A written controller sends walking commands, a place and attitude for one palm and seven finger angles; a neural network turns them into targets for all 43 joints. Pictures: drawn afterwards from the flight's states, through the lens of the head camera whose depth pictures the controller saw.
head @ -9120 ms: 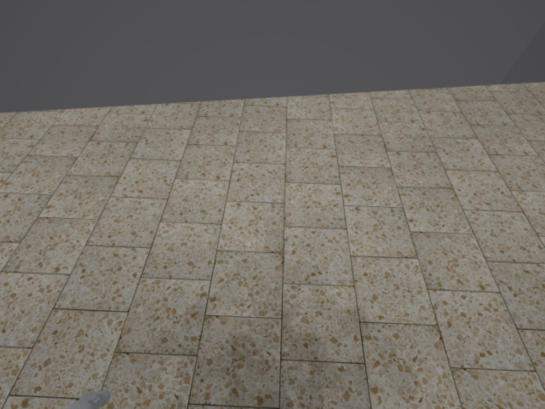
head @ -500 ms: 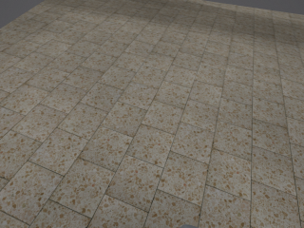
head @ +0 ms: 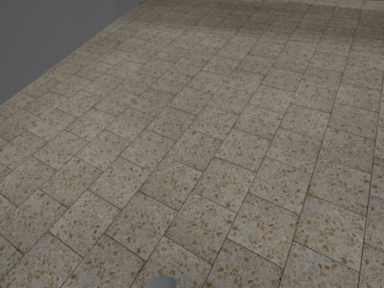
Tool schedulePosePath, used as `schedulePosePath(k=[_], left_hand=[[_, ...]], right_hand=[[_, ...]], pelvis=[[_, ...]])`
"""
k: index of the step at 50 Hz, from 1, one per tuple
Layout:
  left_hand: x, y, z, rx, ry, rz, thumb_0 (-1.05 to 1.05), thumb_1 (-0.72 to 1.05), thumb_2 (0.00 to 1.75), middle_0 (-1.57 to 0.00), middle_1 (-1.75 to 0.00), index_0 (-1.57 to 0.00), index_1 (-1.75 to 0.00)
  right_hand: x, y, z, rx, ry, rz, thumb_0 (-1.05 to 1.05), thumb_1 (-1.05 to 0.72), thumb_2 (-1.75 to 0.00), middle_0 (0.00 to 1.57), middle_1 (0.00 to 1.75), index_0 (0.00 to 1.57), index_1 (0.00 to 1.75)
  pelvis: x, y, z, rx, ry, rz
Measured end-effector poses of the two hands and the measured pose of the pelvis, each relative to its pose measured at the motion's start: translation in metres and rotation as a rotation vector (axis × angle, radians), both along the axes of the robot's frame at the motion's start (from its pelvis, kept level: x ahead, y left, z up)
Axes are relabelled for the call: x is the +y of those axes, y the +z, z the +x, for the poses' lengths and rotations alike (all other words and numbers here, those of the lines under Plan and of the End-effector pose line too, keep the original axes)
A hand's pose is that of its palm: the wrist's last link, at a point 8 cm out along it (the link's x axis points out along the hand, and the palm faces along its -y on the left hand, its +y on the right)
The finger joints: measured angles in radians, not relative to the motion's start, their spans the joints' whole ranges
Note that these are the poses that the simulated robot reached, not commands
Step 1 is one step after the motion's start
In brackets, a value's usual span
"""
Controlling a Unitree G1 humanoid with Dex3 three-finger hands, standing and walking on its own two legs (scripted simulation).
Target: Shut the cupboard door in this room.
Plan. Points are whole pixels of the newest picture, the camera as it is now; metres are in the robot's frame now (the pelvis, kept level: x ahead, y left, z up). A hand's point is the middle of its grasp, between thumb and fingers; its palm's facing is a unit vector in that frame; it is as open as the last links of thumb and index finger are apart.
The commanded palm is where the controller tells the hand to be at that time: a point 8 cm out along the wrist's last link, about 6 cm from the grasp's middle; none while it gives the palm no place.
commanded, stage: turn or walk to find it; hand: left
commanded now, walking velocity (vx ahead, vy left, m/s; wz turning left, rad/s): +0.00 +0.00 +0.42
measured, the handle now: out of the picture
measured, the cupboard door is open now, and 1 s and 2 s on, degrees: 80 80 80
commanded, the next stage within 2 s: stand and wait in 1.70 s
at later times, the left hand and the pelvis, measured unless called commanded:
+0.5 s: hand out of the picture -0.05 +0.27 -0.18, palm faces +0.28 -0.93 -0.24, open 7.4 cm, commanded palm none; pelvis -0.03 +0.05 +0.00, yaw +13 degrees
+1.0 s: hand out of the picture -0.04 +0.21 -0.15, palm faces +0.43 -0.86 -0.27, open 7.4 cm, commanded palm none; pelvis -0.04 +0.00 +0.00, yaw +26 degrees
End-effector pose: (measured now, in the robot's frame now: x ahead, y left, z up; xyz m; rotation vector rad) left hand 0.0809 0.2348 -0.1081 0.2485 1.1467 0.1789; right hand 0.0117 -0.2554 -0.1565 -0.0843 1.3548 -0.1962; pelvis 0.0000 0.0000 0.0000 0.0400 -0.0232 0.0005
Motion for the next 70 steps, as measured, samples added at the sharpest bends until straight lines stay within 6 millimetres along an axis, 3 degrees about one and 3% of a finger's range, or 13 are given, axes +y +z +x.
schedulePosePath(k=[4,8,13,20,25,30,35,40,46,52,57,65,70], left_hand=[[-0.001,-0.004,-0.029,0.037,0.06,-0.013,0.0,0.9,0.89,-0.2,-0.3,-0.2,-0.3],[0.005,-0.01,-0.06,0.079,0.123,-0.023,0.0,0.91,0.89,-0.2,-0.3,-0.2,-0.3],[0.024,-0.023,-0.105,0.144,0.203,-0.041,0.0,0.91,0.89,-0.2,-0.3,-0.2,-0.3],[0.063,-0.049,-0.156,0.224,0.304,-0.065,0.0,0.91,0.89,-0.2,-0.3,-0.2,-0.3],[0.075,-0.038,-0.154,0.181,0.335,-0.071,0.01,0.91,0.89,-0.2,-0.3,-0.2,-0.3],[0.077,-0.028,-0.138,0.102,0.344,-0.058,0.01,0.91,0.9,-0.2,-0.3,-0.2,-0.3],[0.067,-0.02,-0.117,0.04,0.337,-0.037,0.0,0.91,0.9,-0.2,-0.3,-0.2,-0.3],[0.046,-0.013,-0.103,-0.031,0.338,0.002,0.0,0.91,0.89,-0.2,-0.3,-0.2,-0.3],[0.02,-0.004,-0.126,-0.024,0.404,0.001,0.0,0.9,0.89,-0.2,-0.3,-0.2,-0.3],[0.004,-0.009,-0.16,0.035,0.48,-0.029,0.0,0.9,0.89,-0.2,-0.3,-0.2,-0.3],[0.002,-0.02,-0.201,0.088,0.559,-0.061,0.0,0.9,0.89,-0.2,-0.3,-0.2,-0.3],[0.02,-0.052,-0.278,0.19,0.688,-0.112,0.0,0.9,0.89,-0.2,-0.3,-0.2,-0.3],[0.033,-0.042,-0.288,0.184,0.72,-0.114,0.01,0.91,0.89,-0.2,-0.3,-0.2,-0.3]], right_hand=[[-0.005,0.004,-0.002,0.038,0.045,-0.011,0.01,-0.91,-0.9,0.2,0.3,0.2,0.3],[-0.001,0.006,0.009,0.056,0.104,-0.025,0.01,-0.91,-0.9,0.2,0.3,0.2,0.3],[0.02,0.012,0.045,-0.001,0.195,-0.048,0.01,-0.91,-0.9,0.19,0.3,0.2,0.3],[0.068,0.024,0.094,-0.171,0.315,-0.082,0.01,-0.91,-0.9,0.2,0.3,0.2,0.3],[0.089,0.036,0.101,-0.195,0.364,-0.073,0.01,-0.91,-0.9,0.2,0.3,0.2,0.3],[0.094,0.034,0.098,-0.185,0.386,-0.049,0.01,-0.91,-0.9,0.2,0.3,0.2,0.3],[0.081,0.021,0.087,-0.143,0.384,-0.027,0.01,-0.91,-0.9,0.2,0.3,0.21,0.3],[0.055,-0.001,0.077,-0.082,0.384,-0.001,0.01,-0.91,-0.9,0.2,0.3,0.2,0.3],[0.034,-0.002,0.074,-0.005,0.428,-0.005,0.01,-0.91,-0.9,0.2,0.3,0.2,0.3],[0.031,0.004,0.079,0.034,0.487,-0.026,0.01,-0.91,-0.9,0.2,0.3,0.2,0.3],[0.053,0.009,0.097,0.018,0.566,-0.046,0.01,-0.91,-0.9,0.2,0.3,0.2,0.3],[0.125,0.021,0.136,-0.161,0.707,-0.058,0.01,-0.91,-0.9,0.2,0.3,0.2,0.3],[0.152,0.036,0.137,-0.207,0.754,-0.051,0.01,-0.91,-0.9,0.2,0.3,0.2,0.3]], pelvis=[[-0.003,0.002,-0.003,0.004,0.043,0.002],[0.001,0.001,-0.007,0.01,0.082,0.0],[0.015,-0.002,-0.016,0.017,0.127,-0.013],[0.041,-0.013,-0.029,0.012,0.182,-0.035],[0.049,-0.003,-0.033,0.006,0.225,-0.052],[0.047,0.001,-0.035,0.008,0.265,-0.049],[0.036,-0.002,-0.036,0.015,0.304,-0.04],[0.014,-0.011,-0.035,0.021,0.349,-0.028],[0.002,-0.004,-0.036,0.01,0.421,-0.016],[0.0,0.0,-0.036,0.015,0.478,-0.009],[0.008,-0.002,-0.042,0.016,0.524,-0.015],[0.035,-0.016,-0.063,0.006,0.58,-0.039],[0.043,-0.004,-0.07,0.0,0.617,-0.062]])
